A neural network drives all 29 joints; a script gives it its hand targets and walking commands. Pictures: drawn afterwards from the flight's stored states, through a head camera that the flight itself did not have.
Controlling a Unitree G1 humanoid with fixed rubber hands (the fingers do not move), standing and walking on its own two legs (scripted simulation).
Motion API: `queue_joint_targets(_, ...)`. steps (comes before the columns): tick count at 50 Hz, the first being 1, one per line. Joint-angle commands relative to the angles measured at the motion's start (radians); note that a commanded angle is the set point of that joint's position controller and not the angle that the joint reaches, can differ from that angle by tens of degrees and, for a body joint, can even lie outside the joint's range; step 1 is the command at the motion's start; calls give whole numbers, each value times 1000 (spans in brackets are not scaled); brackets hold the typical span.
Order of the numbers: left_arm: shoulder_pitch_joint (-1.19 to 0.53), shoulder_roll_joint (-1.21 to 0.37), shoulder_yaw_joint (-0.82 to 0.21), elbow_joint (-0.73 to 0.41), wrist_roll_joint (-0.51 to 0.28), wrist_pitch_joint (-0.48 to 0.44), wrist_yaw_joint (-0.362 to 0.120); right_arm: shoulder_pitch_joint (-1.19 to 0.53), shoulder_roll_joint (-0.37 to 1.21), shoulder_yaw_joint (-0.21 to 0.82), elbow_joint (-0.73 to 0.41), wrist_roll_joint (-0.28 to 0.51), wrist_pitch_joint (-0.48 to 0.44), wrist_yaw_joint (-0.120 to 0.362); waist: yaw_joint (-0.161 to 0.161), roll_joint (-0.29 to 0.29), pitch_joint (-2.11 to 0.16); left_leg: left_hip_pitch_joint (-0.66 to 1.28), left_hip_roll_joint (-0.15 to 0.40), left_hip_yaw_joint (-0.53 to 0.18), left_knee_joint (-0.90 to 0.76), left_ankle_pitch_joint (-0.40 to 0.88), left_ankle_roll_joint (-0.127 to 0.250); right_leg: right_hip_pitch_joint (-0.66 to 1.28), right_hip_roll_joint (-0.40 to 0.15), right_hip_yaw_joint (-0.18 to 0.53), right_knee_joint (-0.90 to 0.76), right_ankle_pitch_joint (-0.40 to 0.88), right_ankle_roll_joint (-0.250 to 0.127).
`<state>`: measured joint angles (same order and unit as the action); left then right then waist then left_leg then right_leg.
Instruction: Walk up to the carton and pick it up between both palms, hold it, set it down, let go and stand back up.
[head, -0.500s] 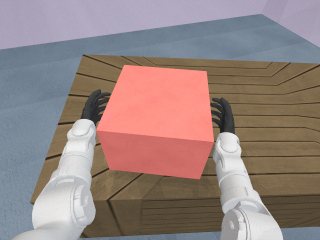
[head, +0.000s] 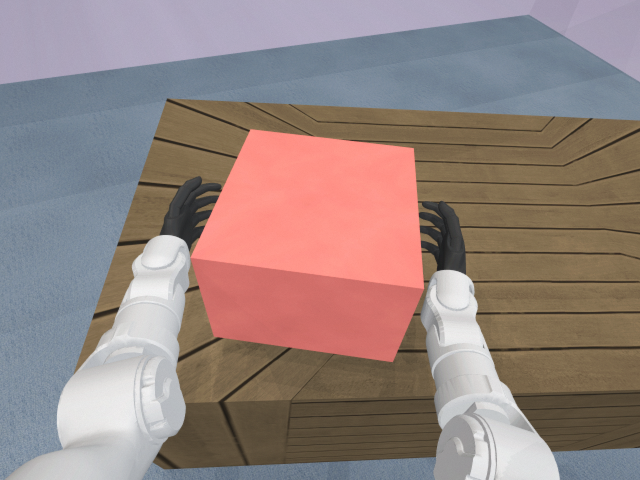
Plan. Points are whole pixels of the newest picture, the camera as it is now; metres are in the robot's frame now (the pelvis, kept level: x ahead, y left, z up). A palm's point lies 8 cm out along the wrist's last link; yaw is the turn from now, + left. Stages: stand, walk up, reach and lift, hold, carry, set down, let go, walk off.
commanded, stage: set down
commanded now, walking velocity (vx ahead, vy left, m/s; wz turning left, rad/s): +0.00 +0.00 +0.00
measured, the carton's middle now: (317, 238) +0.45 -0.02 -0.01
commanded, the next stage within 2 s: none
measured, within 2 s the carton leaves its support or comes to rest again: rests again in 1.78 s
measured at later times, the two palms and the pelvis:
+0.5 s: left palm (186, 234) +0.44 +0.17 +0.02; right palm (435, 270) +0.37 -0.18 +0.03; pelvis +0.01 +0.00 +0.00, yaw +0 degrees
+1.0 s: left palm (186, 237) +0.44 +0.17 +0.02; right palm (434, 275) +0.36 -0.18 +0.02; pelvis +0.00 +0.00 +0.00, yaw +0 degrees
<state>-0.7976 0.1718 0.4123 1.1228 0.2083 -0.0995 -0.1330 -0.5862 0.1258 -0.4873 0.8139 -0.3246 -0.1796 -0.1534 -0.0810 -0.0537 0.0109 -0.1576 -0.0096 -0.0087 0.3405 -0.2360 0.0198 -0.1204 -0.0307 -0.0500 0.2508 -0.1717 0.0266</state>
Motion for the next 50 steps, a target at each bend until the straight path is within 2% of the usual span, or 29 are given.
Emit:
queue_joint_targets(1,-749,-376,-199,-19,23,-106,-148,-631,489,178,36,-101,-64,119,-47,94,-453,-90,14,92,4,385,-67,255,15,-25,119,437,15)
queue_joint_targets(5,-737,-404,-213,-17,22,-116,-145,-624,518,179,34,-104,-91,111,-57,99,-502,-115,6,94,16,391,-70,246,14,-24,126,506,20)
queue_joint_targets(8,-724,-386,-192,13,34,-134,-144,-622,514,186,43,-110,-103,116,-35,109,-544,-116,10,96,30,444,-71,250,11,-21,140,553,23)
queue_joint_targets(9,-736,-401,-205,5,26,-141,-141,-623,532,182,51,-115,-112,113,-52,105,-565,-121,15,83,32,462,-75,242,16,-26,147,559,19)
queue_joint_targets(10,-741,-394,-200,4,21,-151,-138,-640,531,193,48,-113,-121,115,-37,102,-585,-110,17,87,40,470,-76,236,16,-23,144,555,16)
queue_joint_targets(14,-731,-399,-198,31,36,-170,-134,-598,539,182,115,-124,-140,113,-48,114,-591,-113,15,85,59,501,-84,217,14,-26,150,598,15)
queue_joint_targets(16,-756,-386,-191,44,36,-182,-130,-637,540,185,105,-125,-151,117,-32,112,-617,-138,15,89,61,494,-80,222,16,-24,152,586,14)
queue_joint_targets(17,-763,-401,-211,31,31,-193,-125,-646,533,179,104,-125,-166,114,-45,130,-658,-119,21,79,68,531,-90,198,19,-34,155,587,11)
queue_joint_targets(19,-722,-408,-209,61,37,-204,-121,-629,551,203,118,-125,-195,113,-32,120,-668,-105,15,82,104,608,-96,182,23,-29,159,654,11)
queue_joint_targets(21,-708,-419,-209,81,44,-209,-123,-614,535,188,166,-128,-204,111,-33,121,-642,-88,22,79,106,623,-102,168,25,-35,152,637,10)
queue_joint_targets(22,-708,-407,-203,86,51,-211,-123,-607,536,197,170,-120,-205,111,-20,122,-640,-100,21,81,102,603,-99,179,21,-32,152,637,8)
queue_joint_targets(25,-702,-412,-194,114,61,-216,-124,-604,542,194,191,-129,-223,107,-25,128,-611,-127,14,81,99,592,-96,179,24,-30,152,639,8)
queue_joint_targets(27,-691,-434,-213,123,55,-222,-123,-597,524,176,197,-130,-230,105,-49,128,-605,-94,21,74,99,577,-104,140,29,-47,138,598,1)
queue_joint_targets(28,-670,-433,-200,131,62,-226,-122,-600,539,185,205,-134,-233,107,-24,116,-586,-100,22,73,105,599,-102,133,33,-45,140,597,1)
queue_joint_targets(29,-673,-422,-187,142,61,-229,-123,-597,530,195,194,-131,-237,106,-18,106,-603,-98,21,78,111,612,-99,144,29,-37,140,633,3)
queue_joint_targets(31,-671,-435,-198,137,70,-236,-118,-599,529,171,217,-139,-251,107,-32,140,-595,-102,24,71,113,624,-106,117,32,-43,143,609,1)
queue_joint_targets(34,-674,-414,-185,138,75,-241,-120,-573,523,157,242,-146,-246,101,-31,122,-573,-103,24,76,110,575,-99,106,30,-46,133,566,-5)
queue_joint_targets(35,-672,-430,-193,142,74,-242,-118,-579,513,149,253,-149,-252,103,-44,132,-574,-74,28,70,114,598,-103,82,35,-54,126,537,-8)
queue_joint_targets(36,-674,-421,-177,169,74,-243,-119,-591,520,153,228,-152,-252,103,-27,110,-564,-99,25,79,118,581,-98,83,33,-48,127,531,-5)
queue_joint_targets(38,-674,-421,-184,172,81,-244,-120,-577,514,135,268,-153,-247,105,-34,134,-545,-106,26,74,109,558,-99,81,29,-50,131,519,-10)
queue_joint_targets(39,-664,-415,-174,177,82,-241,-122,-565,516,132,269,-157,-244,102,-37,123,-530,-104,26,69,105,553,-95,87,30,-45,123,519,-8)
queue_joint_targets(40,-662,-408,-163,188,82,-244,-123,-587,517,135,247,-156,-248,103,-21,117,-542,-124,21,79,109,542,-92,93,30,-41,129,514,-8)
queue_joint_targets(42,-653,-396,-158,197,85,-246,-126,-572,505,127,263,-162,-244,104,-26,120,-519,-131,23,77,104,522,-86,82,27,-43,128,491,-7)
queue_joint_targets(44,-659,-411,-168,187,83,-250,-124,-561,512,128,263,-168,-247,100,-38,112,-548,-122,22,76,115,544,-89,70,31,-49,135,527,-6)
queue_joint_targets(45,-673,-404,-162,187,83,-253,-123,-578,501,113,255,-167,-246,106,-31,135,-546,-132,26,75,109,519,-90,60,30,-48,133,467,-11)
queue_joint_targets(47,-664,-396,-159,210,88,-246,-125,-561,507,103,278,-173,-239,102,-45,121,-520,-125,24,71,107,503,-86,58,27,-48,128,474,-11)
queue_joint_targets(48,-659,-388,-142,210,96,-246,-129,-571,513,106,270,-167,-235,106,-22,121,-506,-133,24,79,107,504,-81,62,24,-39,127,467,-9)
queue_joint_targets(50,-655,-408,-153,194,100,-248,-127,-554,513,92,287,-177,-234,106,-44,129,-494,-133,23,72,104,489,-84,44,30,-49,130,444,-11)
